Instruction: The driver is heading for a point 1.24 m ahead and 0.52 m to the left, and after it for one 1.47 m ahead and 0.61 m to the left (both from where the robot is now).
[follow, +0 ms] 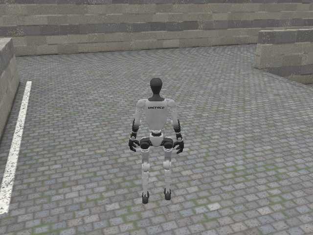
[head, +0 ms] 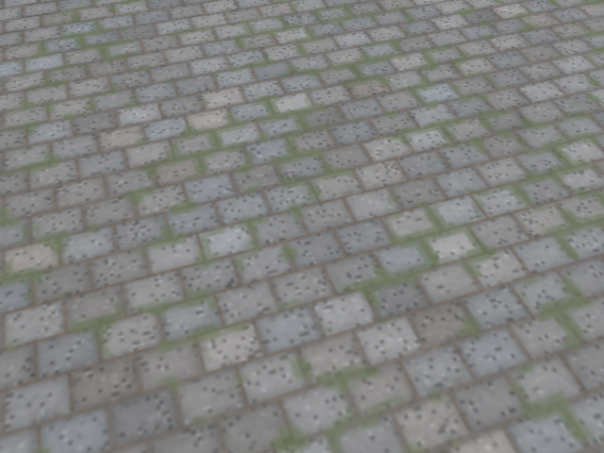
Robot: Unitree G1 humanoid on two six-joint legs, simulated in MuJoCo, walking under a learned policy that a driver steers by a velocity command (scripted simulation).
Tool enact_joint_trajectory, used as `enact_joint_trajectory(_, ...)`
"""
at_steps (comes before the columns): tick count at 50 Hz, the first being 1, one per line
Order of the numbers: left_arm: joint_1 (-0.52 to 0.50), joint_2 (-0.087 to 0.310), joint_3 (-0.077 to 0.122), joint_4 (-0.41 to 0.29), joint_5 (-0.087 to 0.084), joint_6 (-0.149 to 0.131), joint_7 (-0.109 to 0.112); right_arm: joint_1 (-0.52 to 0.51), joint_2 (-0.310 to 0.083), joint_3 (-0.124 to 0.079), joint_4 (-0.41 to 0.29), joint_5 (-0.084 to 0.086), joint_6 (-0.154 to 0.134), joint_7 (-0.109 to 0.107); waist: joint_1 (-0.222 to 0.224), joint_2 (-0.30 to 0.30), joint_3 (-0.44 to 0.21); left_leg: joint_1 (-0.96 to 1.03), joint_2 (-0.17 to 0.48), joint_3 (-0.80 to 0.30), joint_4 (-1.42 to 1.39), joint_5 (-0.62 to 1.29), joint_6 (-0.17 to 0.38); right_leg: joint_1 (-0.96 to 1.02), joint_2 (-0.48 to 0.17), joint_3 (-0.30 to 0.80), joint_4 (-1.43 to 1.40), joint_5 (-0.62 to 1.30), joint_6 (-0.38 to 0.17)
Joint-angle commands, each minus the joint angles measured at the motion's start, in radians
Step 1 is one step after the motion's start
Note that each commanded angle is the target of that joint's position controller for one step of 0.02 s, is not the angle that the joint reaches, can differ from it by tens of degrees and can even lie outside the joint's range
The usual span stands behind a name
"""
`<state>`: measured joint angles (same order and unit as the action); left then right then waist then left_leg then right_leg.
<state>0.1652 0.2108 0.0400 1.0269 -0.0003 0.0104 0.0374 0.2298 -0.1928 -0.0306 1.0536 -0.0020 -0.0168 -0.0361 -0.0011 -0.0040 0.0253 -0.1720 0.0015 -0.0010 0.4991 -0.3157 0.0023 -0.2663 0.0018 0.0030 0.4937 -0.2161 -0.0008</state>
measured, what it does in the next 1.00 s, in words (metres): walks ahead, turning left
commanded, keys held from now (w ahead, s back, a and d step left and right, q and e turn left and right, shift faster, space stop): shift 0.40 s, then w+shift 0.10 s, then w+q+shift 0.50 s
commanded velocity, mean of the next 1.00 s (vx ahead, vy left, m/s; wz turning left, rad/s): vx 0.38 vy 0.00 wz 0.29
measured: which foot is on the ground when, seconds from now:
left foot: down 0.00-0.68, up 0.70-1.00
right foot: down 0.00-1.00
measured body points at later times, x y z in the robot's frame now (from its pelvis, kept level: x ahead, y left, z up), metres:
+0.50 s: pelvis +0.01 +0.00 +0.00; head +0.01 +0.00 +0.45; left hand +0.05 +0.25 -0.15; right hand +0.00 -0.24 -0.15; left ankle -0.03 +0.12 -0.73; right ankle +0.02 -0.12 -0.73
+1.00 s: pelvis +0.20 -0.03 -0.01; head +0.20 -0.02 +0.44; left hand +0.05 +0.18 -0.16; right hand +0.48 -0.18 -0.10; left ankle +0.32 +0.17 -0.65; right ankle +0.06 -0.18 -0.74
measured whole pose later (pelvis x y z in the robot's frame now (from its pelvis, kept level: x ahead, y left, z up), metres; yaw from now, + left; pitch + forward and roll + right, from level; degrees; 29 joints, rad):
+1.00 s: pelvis +0.20 -0.03 -0.01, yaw +20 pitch +1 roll -2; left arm 0.47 0.20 0.04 1.06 0.03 -0.11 0.02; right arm 0.11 -0.25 -0.08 0.72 0.05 -0.04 0.04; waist 0.09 0.03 -0.03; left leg -0.90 0.13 0.00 1.12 0.01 0.08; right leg 0.16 -0.01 -0.28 0.26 -0.42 0.04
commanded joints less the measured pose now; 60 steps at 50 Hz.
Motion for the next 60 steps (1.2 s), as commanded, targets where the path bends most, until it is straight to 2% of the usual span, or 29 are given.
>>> enact_joint_trajectory(1,0.015,0.098,0.019,-0.016,0.000,-0.004,0.005,0.052,-0.098,-0.017,-0.011,0.000,-0.003,-0.003,0.001,0.015,-0.026,-0.069,0.038,-0.029,-0.095,0.234,0.025,0.102,-0.036,0.033,-0.046,0.218,-0.038)
enact_joint_trajectory(20,0.024,0.078,0.017,0.055,0.000,-0.001,0.009,0.089,-0.076,-0.010,0.032,-0.002,-0.002,-0.008,0.004,0.007,0.015,-0.086,0.026,-0.018,-0.132,0.113,0.022,0.092,-0.032,0.031,-0.074,0.119,-0.028)
enact_joint_trajectory(21,0.056,0.072,0.018,0.073,-0.004,0.001,0.010,0.129,-0.080,-0.014,0.049,0.003,0.002,-0.010,0.000,0.018,-0.027,-0.070,0.013,-0.008,-0.140,-0.105,0.039,0.097,0.000,-0.004,-0.051,-0.108,-0.033)
enact_joint_trajectory(22,0.067,0.094,0.028,0.073,-0.016,0.000,0.010,0.138,-0.118,-0.027,0.043,0.015,0.005,-0.013,-0.005,0.043,0.010,-0.096,0.026,-0.043,-0.147,-0.374,0.073,0.027,0.024,-0.024,-0.010,-0.381,-0.044)
enact_joint_trajectory(23,0.025,0.111,0.033,0.049,-0.019,-0.011,0.007,0.172,-0.145,-0.037,0.037,0.023,-0.001,-0.014,-0.031,0.058,0.074,-0.109,0.086,-0.133,-0.195,-0.570,0.118,-0.101,0.014,-0.008,0.029,-0.512,-0.053)
enact_joint_trajectory(24,-0.063,0.077,0.023,-0.002,-0.028,-0.035,-0.001,0.217,-0.186,-0.050,0.036,0.031,-0.019,-0.011,-0.067,0.132,0.122,-0.056,0.205,-0.302,-0.295,-0.645,0.179,-0.224,0.010,-0.036,0.122,-0.406,-0.042)
enact_joint_trajectory(25,-0.116,0.039,0.012,-0.033,-0.039,-0.059,-0.016,0.187,-0.222,-0.066,0.023,0.038,-0.039,-0.012,-0.064,0.224,0.157,-0.024,0.342,-0.467,-0.398,-0.588,0.237,-0.306,-0.014,-0.056,0.278,-0.180,-0.039)
enact_joint_trajectory(26,-0.150,0.074,0.023,-0.049,-0.032,-0.079,-0.025,0.185,-0.196,-0.063,0.014,0.027,-0.054,-0.008,-0.070,0.182,0.164,-0.015,0.390,-0.548,-0.422,-0.488,0.264,-0.374,-0.062,0.004,0.392,-0.183,-0.049)
enact_joint_trajectory(28,-0.107,0.070,0.027,-0.057,-0.031,-0.114,-0.035,0.110,-0.141,-0.047,-0.041,0.024,-0.076,0.005,-0.015,0.112,0.120,0.015,0.345,-0.505,-0.381,-0.352,0.233,-0.412,-0.098,0.046,0.435,-0.176,-0.057)
enact_joint_trajectory(30,-0.068,0.074,0.030,-0.054,-0.036,-0.142,-0.039,0.052,-0.159,-0.052,-0.080,0.045,-0.071,0.008,0.021,0.134,0.091,-0.088,0.239,-0.356,-0.363,-0.238,0.178,-0.186,-0.061,-0.004,0.173,-0.167,-0.038)
enact_joint_trajectory(32,0.049,0.079,0.044,-0.009,-0.039,-0.153,-0.038,0.026,-0.193,-0.062,-0.109,0.044,-0.054,0.005,0.084,0.138,0.054,-0.233,0.141,-0.266,-0.264,-0.214,0.162,0.110,0.023,-0.097,0.013,-0.031,0.010)
enact_joint_trajectory(33,0.138,0.096,0.055,0.018,-0.044,-0.150,-0.032,0.013,-0.179,-0.058,-0.134,0.039,-0.051,0.004,0.119,0.117,0.024,-0.323,0.108,-0.254,-0.197,-0.196,0.149,0.263,0.037,-0.111,-0.005,0.019,0.029)
enact_joint_trajectory(34,0.291,0.126,0.070,0.048,-0.047,-0.148,-0.023,-0.047,-0.133,-0.047,-0.173,0.034,-0.058,0.007,0.197,0.052,-0.030,-0.475,0.057,-0.216,-0.005,-0.134,0.110,0.477,-0.041,-0.022,-0.034,-0.013,0.019)
enact_joint_trajectory(35,0.444,0.206,0.083,0.063,-0.034,-0.140,-0.013,-0.095,-0.015,-0.020,-0.221,0.012,-0.073,0.020,0.237,-0.222,-0.120,-0.604,-0.009,-0.103,0.422,-0.138,0.061,0.602,-0.278,0.264,-0.123,-0.217,-0.017)
enact_joint_trajectory(36,0.421,0.243,0.074,0.034,0.003,-0.153,-0.025,-0.024,0.018,-0.015,-0.269,0.059,-0.096,0.024,0.162,-0.343,-0.147,-0.781,-0.029,-0.140,0.677,-0.160,0.075,0.587,-0.467,0.714,-0.269,-0.474,-0.151)
enact_joint_trajectory(37,0.295,0.183,0.053,0.005,0.006,-0.160,-0.030,-0.039,-0.032,-0.018,-0.280,0.083,-0.102,0.030,0.113,-0.214,-0.046,-0.895,0.063,-0.170,0.835,-0.090,0.098,0.491,-0.498,0.731,-0.317,-0.643,-0.176)
enact_joint_trajectory(38,0.211,0.133,0.037,-0.017,-0.008,-0.163,-0.038,-0.069,-0.057,-0.021,-0.295,0.072,-0.098,0.037,0.092,-0.138,0.029,-0.945,0.094,-0.157,0.891,0.005,0.113,0.426,-0.457,0.582,-0.303,-0.533,-0.138)
enact_joint_trajectory(39,0.159,0.122,0.029,-0.027,-0.007,-0.157,-0.045,-0.039,-0.046,-0.021,-0.284,0.054,-0.089,0.039,0.061,-0.089,0.037,-0.903,0.127,-0.151,0.904,0.078,0.112,0.362,-0.400,0.422,-0.297,-0.375,-0.107)
enact_joint_trajectory(40,0.135,0.106,0.024,-0.027,-0.001,-0.150,-0.050,-0.021,-0.049,-0.028,-0.280,0.047,-0.079,0.043,0.040,-0.094,0.055,-0.859,0.152,-0.144,0.868,0.129,0.110,0.305,-0.344,0.275,-0.301,-0.242,-0.075)
enact_joint_trajectory(42,0.149,0.079,0.015,-0.021,0.016,-0.145,-0.048,-0.011,-0.059,-0.039,-0.287,0.051,-0.050,0.061,0.032,-0.101,0.059,-0.773,0.167,-0.108,0.858,0.204,0.091,0.231,-0.285,0.082,-0.318,-0.086,-0.042)
enact_joint_trajectory(47,0.192,0.109,0.014,-0.033,0.031,-0.139,-0.018,-0.167,-0.062,-0.040,-0.387,0.048,-0.022,0.072,0.046,-0.034,0.160,-0.808,0.141,-0.038,0.688,0.323,0.058,0.181,-0.262,-0.130,-0.399,0.080,-0.062)
enact_joint_trajectory(51,0.244,0.157,0.023,-0.058,0.019,-0.128,-0.003,-0.295,-0.055,-0.027,-0.455,0.047,-0.038,0.112,0.064,-0.007,0.186,-0.756,0.122,0.076,0.441,0.360,0.114,0.296,-0.269,-0.257,-0.390,0.299,-0.033)
enact_joint_trajectory(54,0.250,0.250,0.043,-0.098,0.019,-0.105,0.013,-0.278,-0.103,-0.046,-0.484,0.058,-0.043,0.132,-0.012,-0.093,0.092,-0.480,-0.009,0.227,0.362,0.265,0.170,0.353,-0.282,-0.331,-0.202,1.135,-0.027)
enact_joint_trajectory(55,0.237,0.281,0.051,-0.111,0.017,-0.092,0.017,-0.188,-0.139,-0.064,-0.474,0.067,-0.035,0.131,-0.083,-0.148,0.032,-0.367,-0.043,0.238,0.373,0.203,0.187,0.373,-0.305,-0.330,-0.068,1.341,-0.040)
enact_joint_trajectory(56,0.195,0.304,0.059,-0.135,0.013,-0.084,0.013,-0.022,-0.209,-0.095,-0.440,0.069,-0.024,0.125,-0.178,-0.191,-0.051,-0.158,-0.072,0.228,0.375,0.131,0.213,0.327,-0.317,-0.313,0.134,1.450,-0.062)
enact_joint_trajectory(57,0.141,0.310,0.065,-0.166,0.001,-0.087,0.002,0.232,-0.312,-0.145,-0.366,0.061,-0.013,0.109,-0.288,-0.176,-0.160,0.192,-0.084,0.157,0.246,0.146,0.258,0.184,-0.288,-0.277,0.418,1.335,-0.066)
enact_joint_trajectory(58,0.124,0.216,0.046,-0.181,0.001,-0.108,-0.009,0.321,-0.330,-0.158,-0.306,0.066,0.001,0.080,-0.277,-0.012,-0.132,0.444,-0.015,-0.029,0.180,0.104,0.284,-0.133,-0.145,-0.244,0.819,0.380,-0.024)
enact_joint_trajectory(59,0.201,0.050,0.001,-0.271,-0.001,-0.165,-0.023,0.213,-0.376,-0.142,-0.346,0.028,-0.014,0.080,-0.068,0.296,-0.195,0.627,0.167,-0.597,0.042,-0.060,0.442,-0.520,0.033,-0.057,1.171,-0.352,-0.008)
enact_joint_trajectory(60,0.087,0.117,0.004,-0.346,-0.031,-0.224,-0.032,0.249,-0.285,-0.118,-0.355,0.009,-0.039,0.086,-0.133,0.196,-0.324,0.643,0.249,-0.886,-0.200,-0.365,0.475,-0.643,0.017,0.154,1.175,-0.267,-0.057)
Next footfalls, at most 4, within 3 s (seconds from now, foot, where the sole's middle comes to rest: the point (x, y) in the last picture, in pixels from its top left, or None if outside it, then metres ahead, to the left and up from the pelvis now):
1.16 left None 0.44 0.17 -0.77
1.60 right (189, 303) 0.90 0.32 -0.77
2.04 left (70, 296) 0.92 0.63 -0.77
2.64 right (161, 181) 1.36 0.47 -0.77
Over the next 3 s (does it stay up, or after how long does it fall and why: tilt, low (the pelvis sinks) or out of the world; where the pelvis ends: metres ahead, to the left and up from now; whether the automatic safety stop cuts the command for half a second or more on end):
stays up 1.45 0.53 0.00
